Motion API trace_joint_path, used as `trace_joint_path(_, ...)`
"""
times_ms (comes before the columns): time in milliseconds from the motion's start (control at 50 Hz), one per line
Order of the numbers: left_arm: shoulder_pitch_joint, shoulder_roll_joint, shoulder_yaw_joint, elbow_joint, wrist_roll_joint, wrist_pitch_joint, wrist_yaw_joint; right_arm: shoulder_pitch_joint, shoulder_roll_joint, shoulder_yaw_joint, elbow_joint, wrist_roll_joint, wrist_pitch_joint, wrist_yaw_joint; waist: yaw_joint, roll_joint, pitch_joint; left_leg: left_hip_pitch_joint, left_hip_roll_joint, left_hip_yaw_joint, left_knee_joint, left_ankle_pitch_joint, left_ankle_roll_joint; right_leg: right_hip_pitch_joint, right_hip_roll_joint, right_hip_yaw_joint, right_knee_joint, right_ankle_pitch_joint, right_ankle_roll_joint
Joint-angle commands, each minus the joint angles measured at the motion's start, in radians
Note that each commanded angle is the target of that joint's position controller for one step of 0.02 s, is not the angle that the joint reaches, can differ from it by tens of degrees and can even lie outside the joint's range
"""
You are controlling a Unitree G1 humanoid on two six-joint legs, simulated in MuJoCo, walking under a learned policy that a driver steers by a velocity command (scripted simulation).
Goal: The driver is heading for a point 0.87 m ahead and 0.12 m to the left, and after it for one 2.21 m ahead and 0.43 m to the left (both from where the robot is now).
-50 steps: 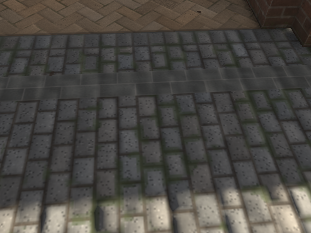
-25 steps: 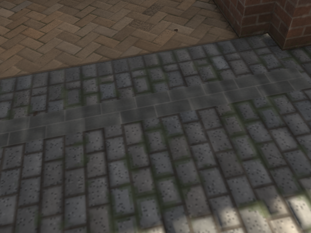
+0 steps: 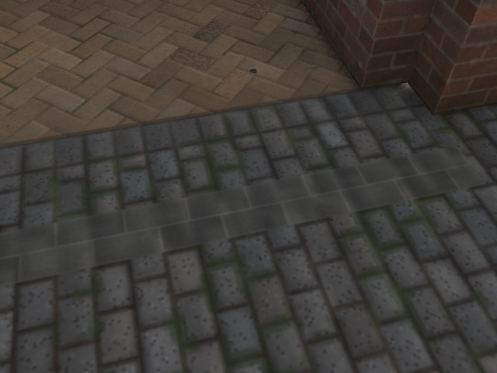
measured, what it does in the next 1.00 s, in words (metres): walks ahead: right foot, then left foot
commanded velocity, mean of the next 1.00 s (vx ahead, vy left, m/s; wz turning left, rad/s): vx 0.50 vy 0.00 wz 0.00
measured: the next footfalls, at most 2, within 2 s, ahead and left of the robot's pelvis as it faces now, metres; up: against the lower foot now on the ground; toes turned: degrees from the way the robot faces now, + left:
right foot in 0.26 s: +0.33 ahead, -0.16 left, +0.00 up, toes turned -2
left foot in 0.80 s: +0.63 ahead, +0.09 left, +0.00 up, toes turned +2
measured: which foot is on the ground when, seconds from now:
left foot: down 0.00-0.26, up 0.28-0.78, down 0.80-1.00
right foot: up 0.00-0.24, down 0.26-0.82, up 0.84-1.00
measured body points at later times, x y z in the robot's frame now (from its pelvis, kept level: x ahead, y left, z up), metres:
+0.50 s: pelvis +0.28 -0.07 +0.00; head +0.31 -0.08 +0.45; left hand +0.35 +0.21 -0.11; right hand +0.42 -0.34 -0.12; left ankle +0.34 +0.10 -0.67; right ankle +0.29 -0.15 -0.75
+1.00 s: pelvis +0.56 +0.01 +0.00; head +0.59 +0.02 +0.45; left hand +0.68 +0.28 -0.13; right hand +0.64 -0.27 -0.12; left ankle +0.59 +0.09 -0.75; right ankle +0.57 -0.16 -0.67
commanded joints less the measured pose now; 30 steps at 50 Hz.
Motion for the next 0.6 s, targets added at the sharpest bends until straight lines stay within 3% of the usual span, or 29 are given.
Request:
trace_joint_path(20, -0.022, 0.041, 0.007, -0.059, 0.005, -0.015, -0.003, -0.066, -0.157, -0.034, -0.066, 0.007, -0.018, -0.013, 0.026, 0.095, 0.035, -0.044, 0.25, -0.159, -0.188, 0.149, 0.162, -0.006, -0.018, 0.006, -0.169, 0.174, 0.015)
trace_joint_path(60, -0.099, 0.022, -0.002, -0.076, 0.0, -0.025, -0.014, -0.031, -0.173, -0.037, -0.053, 0.014, -0.011, -0.018, -0.007, 0.088, 0.046, -0.032, 0.238, -0.121, -0.184, 0.158, 0.144, 0.034, 0.009, -0.021, -0.304, 0.257, 0.013)
trace_joint_path(120, -0.186, 0.024, -0.005, -0.104, -0.01, -0.033, -0.032, 0.034, -0.193, -0.041, -0.022, 0.023, 0.003, -0.02, -0.044, 0.087, 0.061, 0.048, 0.273, -0.128, -0.158, 0.142, 0.14, 0.041, 0.032, -0.029, -0.408, 0.275, 0.004)
trace_joint_path(180, -0.22, 0.048, 0.001, -0.128, -0.01, -0.038, -0.049, 0.054, -0.205, -0.047, -0.001, 0.028, 0.022, -0.025, -0.035, 0.098, 0.063, 0.162, 0.322, -0.149, -0.097, 0.2, 0.12, 0.029, 0.048, -0.02, -0.473, 0.181, -0.032)
trace_joint_path(220, -0.161, 0.075, 0.012, -0.119, -0.008, -0.04, -0.052, 0.04, -0.219, -0.051, 0.003, 0.028, 0.033, -0.029, 0.008, 0.119, 0.024, 0.207, 0.326, -0.144, -0.01, 0.376, 0.098, 0.126, 0.079, -0.044, -0.498, 0.101, -0.061)
trace_joint_path(240, -0.058, 0.101, 0.029, -0.091, -0.005, -0.04, -0.048, 0.02, -0.217, -0.05, 0.002, 0.027, 0.04, -0.031, 0.072, 0.116, -0.042, 0.197, 0.291, -0.11, 0.122, 0.537, 0.077, 0.275, 0.112, -0.078, -0.529, 0.101, -0.087)
trace_joint_path(260, 0.103, 0.153, 0.053, -0.047, -0.001, -0.038, -0.038, 0.026, -0.18, -0.034, -0.005, 0.016, 0.042, -0.033, 0.14, 0.092, -0.163, 0.103, 0.235, -0.067, 0.333, 0.538, 0.044, 0.529, 0.092, -0.061, -0.506, 0.123, -0.123)
trace_joint_path(280, 0.235, 0.259, 0.076, -0.034, 0.022, -0.035, -0.03, 0.112, -0.086, -0.001, -0.04, 0.0, 0.029, -0.03, 0.136, -0.092, -0.342, -0.245, 0.12, -0.016, 0.725, 0.203, -0.021, 0.935, -0.168, 0.309, -0.483, 0.078, -0.253)
trace_joint_path(300, 0.277, 0.24, 0.071, -0.016, 0.008, -0.032, -0.036, 0.15, -0.053, 0.013, -0.027, 0.006, 0.006, -0.023, 0.13, -0.244, -0.426, -0.481, 0.003, -0.118, 0.926, -0.411, -0.045, 1.068, -0.27, 0.674, -0.647, -0.097, -0.337)
trace_joint_path(320, 0.235, 0.161, 0.046, -0.022, 0.0, -0.032, -0.035, 0.055, -0.158, -0.014, -0.039, 0.034, -0.008, -0.014, 0.149, -0.144, -0.305, -0.594, 0.067, -0.171, 1.011, -0.388, -0.032, 0.994, -0.239, 0.602, -0.683, -0.198, -0.288)
trace_joint_path(340, 0.158, 0.138, 0.037, -0.032, -0.003, -0.03, -0.032, -0.027, -0.174, -0.018, -0.065, 0.044, -0.016, -0.011, 0.132, -0.088, -0.179, -0.624, 0.119, -0.135, 0.991, -0.291, -0.022, 0.854, -0.207, 0.465, -0.703, -0.147, -0.256)
trace_joint_path(360, 0.096, 0.117, 0.029, -0.038, 0.003, -0.028, -0.032, -0.067, -0.164, -0.017, -0.071, 0.031, -0.017, -0.014, 0.105, -0.025, -0.107, -0.595, 0.157, -0.114, 0.939, -0.211, -0.026, 0.722, -0.168, 0.368, -0.73, -0.054, -0.244)
trace_joint_path(380, 0.056, 0.093, 0.021, -0.043, 0.011, -0.03, -0.035, -0.068, -0.156, -0.021, -0.068, 0.02, -0.01, -0.015, 0.072, -0.023, -0.062, -0.545, 0.189, -0.117, 0.883, -0.153, -0.032, 0.622, -0.132, 0.297, -0.766, 0.023, -0.235)
trace_joint_path(400, 0.035, 0.082, 0.018, -0.043, 0.016, -0.035, -0.036, -0.043, -0.14, -0.021, -0.061, 0.02, 0.0, -0.014, 0.045, -0.043, -0.059, -0.488, 0.203, -0.12, 0.859, -0.117, -0.041, 0.563, -0.113, 0.258, -0.798, 0.058, -0.235)
trace_joint_path(460, 0.034, 0.098, 0.024, -0.018, 0.007, -0.053, -0.035, -0.038, -0.101, -0.014, -0.055, 0.012, 0.027, -0.022, 0.019, -0.034, -0.03, -0.477, 0.211, -0.105, 0.78, -0.051, -0.072, 0.494, -0.094, 0.159, -0.859, 0.165, -0.255)
trace_joint_path(520, 0.069, 0.116, 0.029, 0.014, 0.006, -0.05, -0.023, -0.139, -0.088, -0.01, -0.085, 0.003, 0.026, -0.023, 0.042, -0.011, 0.008, -0.533, 0.213, -0.1, 0.603, 0.1, -0.095, 0.513, -0.076, 0.088, -0.884, 0.21, -0.246)
trace_joint_path(600, 0.122, 0.14, 0.034, 0.051, -0.003, -0.038, -0.013, -0.274, -0.063, 0.001, -0.116, 0.01, 0.011, -0.008, 0.093, -0.011, 0.039, -0.478, 0.172, -0.061, 0.361, 0.27, -0.093, 0.533, -0.052, 0.017, -0.89, 0.181, -0.213)
Keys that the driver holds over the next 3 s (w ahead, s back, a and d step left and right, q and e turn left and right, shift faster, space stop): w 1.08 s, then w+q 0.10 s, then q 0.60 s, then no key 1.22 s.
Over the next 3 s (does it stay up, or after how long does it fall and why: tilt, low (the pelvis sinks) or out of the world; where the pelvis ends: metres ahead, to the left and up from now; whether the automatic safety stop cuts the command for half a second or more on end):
stays up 0.85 -0.01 -0.01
